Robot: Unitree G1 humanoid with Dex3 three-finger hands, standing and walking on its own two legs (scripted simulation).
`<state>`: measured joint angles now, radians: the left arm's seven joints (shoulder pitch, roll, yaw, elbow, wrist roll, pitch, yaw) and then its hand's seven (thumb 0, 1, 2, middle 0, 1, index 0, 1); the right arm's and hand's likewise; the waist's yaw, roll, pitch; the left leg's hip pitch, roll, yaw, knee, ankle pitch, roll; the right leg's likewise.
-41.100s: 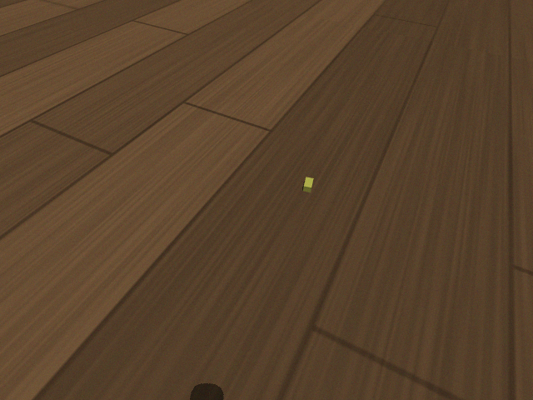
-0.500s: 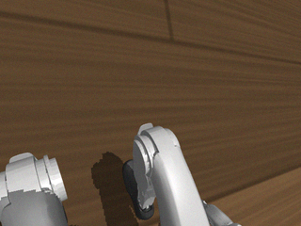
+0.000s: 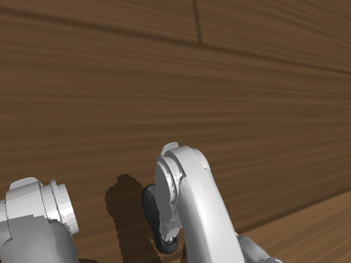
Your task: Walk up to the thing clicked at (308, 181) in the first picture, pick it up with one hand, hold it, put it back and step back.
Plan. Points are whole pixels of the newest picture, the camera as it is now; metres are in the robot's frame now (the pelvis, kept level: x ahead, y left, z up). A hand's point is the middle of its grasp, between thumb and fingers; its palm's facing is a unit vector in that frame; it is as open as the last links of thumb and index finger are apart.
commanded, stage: open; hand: left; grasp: from above
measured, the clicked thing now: out of the picture +0.42 +0.35 -0.28
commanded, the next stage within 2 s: withdraw in 0.30 s
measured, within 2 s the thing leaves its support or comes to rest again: neither
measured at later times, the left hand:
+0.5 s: hand out of the picture +0.41 +0.33 -0.24, palm faces -0.44 -0.16 -0.88, open 12.8 cm
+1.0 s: hand out of the picture +0.41 +0.35 -0.07, palm faces -0.45 -0.10 -0.89, open 13.2 cm
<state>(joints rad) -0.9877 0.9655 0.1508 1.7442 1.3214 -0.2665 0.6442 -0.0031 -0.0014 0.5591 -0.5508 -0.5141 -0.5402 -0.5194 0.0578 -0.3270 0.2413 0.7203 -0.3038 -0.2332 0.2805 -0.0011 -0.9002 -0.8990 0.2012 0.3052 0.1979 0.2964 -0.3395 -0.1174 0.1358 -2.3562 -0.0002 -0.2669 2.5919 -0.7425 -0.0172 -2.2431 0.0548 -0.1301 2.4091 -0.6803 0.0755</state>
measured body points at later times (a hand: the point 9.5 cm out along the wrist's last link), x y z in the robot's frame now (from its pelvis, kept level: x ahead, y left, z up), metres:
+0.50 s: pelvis +0.00 +0.00 +0.00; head +0.26 +0.13 +0.34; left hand +0.43 +0.33 -0.19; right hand +0.08 -0.26 -0.06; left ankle +0.06 +0.13 -0.26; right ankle +0.11 -0.13 -0.26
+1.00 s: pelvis -0.01 -0.01 +0.06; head +0.20 +0.07 +0.45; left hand +0.43 +0.35 -0.02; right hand +0.12 -0.26 -0.06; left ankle +0.06 +0.13 -0.26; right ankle +0.11 -0.13 -0.26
